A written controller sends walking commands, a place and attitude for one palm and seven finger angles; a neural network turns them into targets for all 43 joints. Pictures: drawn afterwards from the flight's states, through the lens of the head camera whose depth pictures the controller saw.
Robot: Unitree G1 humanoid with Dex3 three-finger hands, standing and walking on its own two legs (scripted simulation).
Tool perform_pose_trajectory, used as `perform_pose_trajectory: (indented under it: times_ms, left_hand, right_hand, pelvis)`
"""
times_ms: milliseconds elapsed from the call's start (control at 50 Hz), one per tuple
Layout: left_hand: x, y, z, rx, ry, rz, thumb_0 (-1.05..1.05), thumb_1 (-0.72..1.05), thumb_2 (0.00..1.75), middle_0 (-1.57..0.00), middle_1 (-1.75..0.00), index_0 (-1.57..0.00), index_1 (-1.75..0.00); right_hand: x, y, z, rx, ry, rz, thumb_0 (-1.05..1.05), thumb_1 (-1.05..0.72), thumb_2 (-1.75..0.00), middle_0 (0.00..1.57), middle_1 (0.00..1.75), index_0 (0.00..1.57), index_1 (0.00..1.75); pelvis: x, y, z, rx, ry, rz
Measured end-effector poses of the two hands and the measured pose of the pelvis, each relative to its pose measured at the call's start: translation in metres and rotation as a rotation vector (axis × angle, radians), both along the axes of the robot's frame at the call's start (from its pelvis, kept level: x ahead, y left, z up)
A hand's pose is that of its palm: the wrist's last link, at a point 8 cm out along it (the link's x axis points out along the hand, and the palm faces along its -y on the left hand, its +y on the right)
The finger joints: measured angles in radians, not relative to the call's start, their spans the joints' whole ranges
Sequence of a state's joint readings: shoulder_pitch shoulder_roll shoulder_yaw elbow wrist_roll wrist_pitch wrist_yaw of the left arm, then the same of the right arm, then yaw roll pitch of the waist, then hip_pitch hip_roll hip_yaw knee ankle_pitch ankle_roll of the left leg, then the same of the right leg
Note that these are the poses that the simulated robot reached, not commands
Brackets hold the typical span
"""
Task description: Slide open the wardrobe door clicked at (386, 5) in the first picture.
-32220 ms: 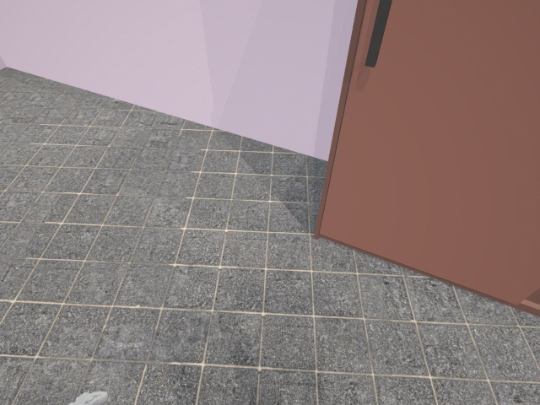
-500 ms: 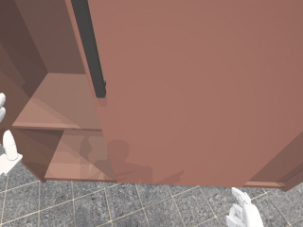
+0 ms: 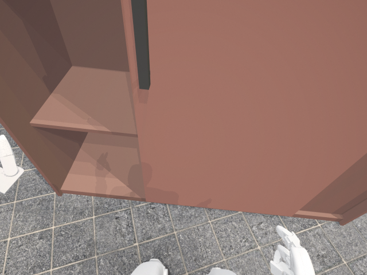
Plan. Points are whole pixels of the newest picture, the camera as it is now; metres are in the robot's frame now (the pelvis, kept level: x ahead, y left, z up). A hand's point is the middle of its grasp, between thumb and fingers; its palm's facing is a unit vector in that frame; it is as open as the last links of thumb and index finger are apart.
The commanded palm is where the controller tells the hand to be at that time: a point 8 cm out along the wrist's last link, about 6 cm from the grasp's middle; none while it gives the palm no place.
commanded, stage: step back with the hand held close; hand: left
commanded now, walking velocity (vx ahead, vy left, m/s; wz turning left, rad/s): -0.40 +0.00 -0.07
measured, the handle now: (142, 15) +0.55 +0.14 +0.28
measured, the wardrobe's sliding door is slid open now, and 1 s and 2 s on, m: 0.48 0.48 0.48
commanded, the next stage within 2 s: stop stepping back and stand still in 0.12 s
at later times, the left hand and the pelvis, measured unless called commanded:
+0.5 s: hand out of the picture +0.17 +0.27 +0.19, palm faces +0.26 -0.87 -0.42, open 7.4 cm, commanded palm +0.10 +0.31 +0.20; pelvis -0.08 +0.03 +0.03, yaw -8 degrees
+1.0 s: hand out of the picture +0.17 +0.29 +0.20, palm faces +0.32 -0.82 -0.47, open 7.5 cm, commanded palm +0.10 +0.33 +0.20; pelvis -0.07 +0.05 +0.01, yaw -7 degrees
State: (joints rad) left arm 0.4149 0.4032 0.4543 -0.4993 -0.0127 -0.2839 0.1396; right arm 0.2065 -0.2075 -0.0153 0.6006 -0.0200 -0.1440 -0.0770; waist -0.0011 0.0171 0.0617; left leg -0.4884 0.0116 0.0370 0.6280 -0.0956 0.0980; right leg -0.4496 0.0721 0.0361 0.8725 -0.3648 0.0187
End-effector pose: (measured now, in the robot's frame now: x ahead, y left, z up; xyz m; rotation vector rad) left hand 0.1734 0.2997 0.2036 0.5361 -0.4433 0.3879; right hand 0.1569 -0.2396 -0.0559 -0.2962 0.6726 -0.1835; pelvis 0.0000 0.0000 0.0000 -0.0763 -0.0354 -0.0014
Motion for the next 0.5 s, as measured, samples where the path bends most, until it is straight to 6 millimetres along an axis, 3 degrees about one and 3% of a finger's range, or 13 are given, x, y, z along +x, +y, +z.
perform_pose_trajectory:
  times_ms: [80, 180, 260, 380, 500]
  left_hand:
    - [-0.015, 0.006, 0.008, -0.014, 0.000, 0.009, 0.01, 0.89, 0.90, -0.21, -0.30, -0.21, -0.30]
    - [-0.032, -0.005, 0.004, -0.031, 0.023, -0.022, 0.01, 0.89, 0.90, -0.21, -0.30, -0.20, -0.30]
    - [-0.026, -0.009, -0.004, -0.084, 0.055, -0.081, 0.01, 0.89, 0.90, -0.21, -0.30, -0.20, -0.30]
    - [-0.015, 0.005, -0.023, -0.096, 0.123, -0.141, 0.01, 0.89, 0.90, -0.21, -0.30, -0.21, -0.30]
    - [-0.041, 0.010, 0.000, -0.038, 0.153, -0.170, 0.02, 0.89, 0.90, -0.21, -0.30, -0.21, -0.30]
  right_hand:
    - [-0.014, 0.007, 0.006, 0.032, 0.006, -0.001, 0.01, -0.90, -0.90, 0.21, 0.30, 0.20, 0.30]
    - [-0.030, 0.011, 0.005, 0.054, 0.003, 0.016, 0.01, -0.90, -0.90, 0.21, 0.30, 0.20, 0.30]
    - [-0.053, 0.012, 0.006, 0.036, 0.059, -0.023, 0.01, -0.90, -0.90, 0.21, 0.30, 0.20, 0.30]
    - [-0.086, 0.012, 0.016, -0.010, 0.010, -0.122, 0.01, -0.90, -0.90, 0.21, 0.30, 0.20, 0.30]
    - [-0.128, 0.024, 0.032, 0.001, 0.024, -0.142, 0.01, -0.90, -0.90, 0.21, 0.30, 0.20, 0.30]
  pelvis:
    - [-0.010, -0.001, 0.009, -0.011, 0.026, -0.022]
    - [-0.031, -0.002, 0.008, 0.033, 0.075, -0.099]
    - [-0.043, 0.007, 0.016, 0.050, 0.060, -0.129]
    - [-0.059, 0.026, 0.010, 0.055, 0.057, -0.121]
    - [-0.078, 0.033, 0.028, 0.038, 0.042, -0.132]
